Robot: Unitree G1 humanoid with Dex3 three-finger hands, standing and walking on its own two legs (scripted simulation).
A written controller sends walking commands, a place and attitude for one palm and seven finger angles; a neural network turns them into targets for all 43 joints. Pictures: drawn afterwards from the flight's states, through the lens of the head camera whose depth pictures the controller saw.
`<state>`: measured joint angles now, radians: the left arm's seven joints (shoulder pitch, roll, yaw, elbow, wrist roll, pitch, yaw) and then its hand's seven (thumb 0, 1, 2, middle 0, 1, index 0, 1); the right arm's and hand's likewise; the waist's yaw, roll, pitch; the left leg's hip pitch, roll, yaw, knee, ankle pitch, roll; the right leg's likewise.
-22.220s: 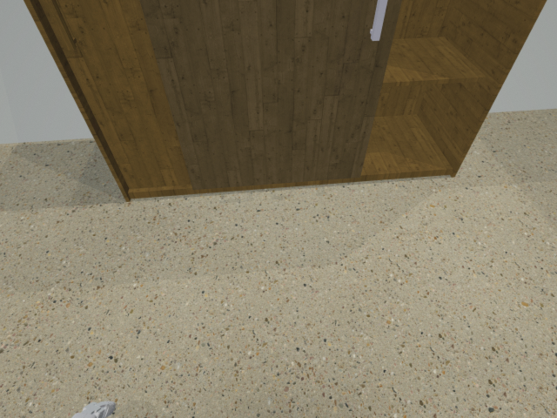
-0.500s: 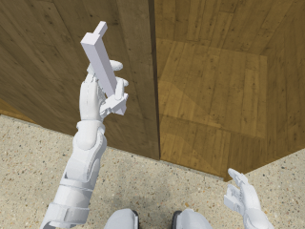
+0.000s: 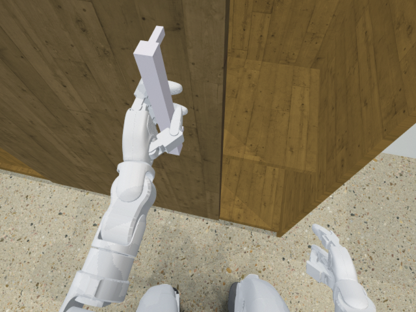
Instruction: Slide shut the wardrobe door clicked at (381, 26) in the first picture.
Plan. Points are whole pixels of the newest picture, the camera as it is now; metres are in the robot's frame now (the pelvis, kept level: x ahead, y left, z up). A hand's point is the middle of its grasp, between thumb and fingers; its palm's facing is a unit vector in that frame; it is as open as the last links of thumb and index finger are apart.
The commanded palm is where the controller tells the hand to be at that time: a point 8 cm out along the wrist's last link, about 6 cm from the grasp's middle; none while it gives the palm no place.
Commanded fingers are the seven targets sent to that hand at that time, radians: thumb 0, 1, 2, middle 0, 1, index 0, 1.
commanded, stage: step sideways, sliding the door along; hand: left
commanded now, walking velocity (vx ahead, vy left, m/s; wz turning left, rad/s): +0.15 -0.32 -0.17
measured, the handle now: (168, 102) +0.42 +0.12 +0.12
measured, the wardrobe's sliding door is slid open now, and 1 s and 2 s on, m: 0.27 0.00 0.00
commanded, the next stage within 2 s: stop walking and hold the door there in 1.36 s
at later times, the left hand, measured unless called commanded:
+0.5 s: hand (267, 152) +0.35 -0.04 +0.12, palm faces -0.02 -1.00 -0.09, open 6.3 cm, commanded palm +0.32 -0.04 +0.12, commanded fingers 0.00 0.90 0.90 -0.45 -1.40 -0.45 -1.40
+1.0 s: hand (358, 166) +0.33 -0.17 +0.12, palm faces +0.10 -0.99 -0.09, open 6.4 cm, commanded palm +0.30 -0.19 +0.12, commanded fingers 0.00 0.90 0.90 -0.45 -1.40 -0.45 -1.40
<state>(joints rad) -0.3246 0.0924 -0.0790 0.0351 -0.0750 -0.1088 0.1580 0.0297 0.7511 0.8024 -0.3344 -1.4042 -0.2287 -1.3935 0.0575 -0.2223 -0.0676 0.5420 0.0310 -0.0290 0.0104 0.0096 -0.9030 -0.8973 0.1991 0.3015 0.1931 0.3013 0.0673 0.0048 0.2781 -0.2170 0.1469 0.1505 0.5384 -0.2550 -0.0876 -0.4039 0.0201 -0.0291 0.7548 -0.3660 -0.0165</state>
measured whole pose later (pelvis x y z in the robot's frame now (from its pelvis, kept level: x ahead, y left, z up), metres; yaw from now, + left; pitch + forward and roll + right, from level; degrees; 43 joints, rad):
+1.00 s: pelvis -0.08 -0.30 +0.00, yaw -5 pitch -3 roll +0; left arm -0.54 0.17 0.01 0.38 -0.12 -0.09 0.15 0.01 0.76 0.82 -0.31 -1.40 -0.16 -1.37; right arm 0.16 -0.22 -0.05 0.61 0.05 -0.01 0.01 0.01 -0.90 -0.90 0.20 0.30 0.19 0.30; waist 0.12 0.05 0.24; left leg -0.18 0.21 0.09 0.55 -0.28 -0.13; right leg -0.39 -0.02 -0.02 0.79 -0.38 -0.01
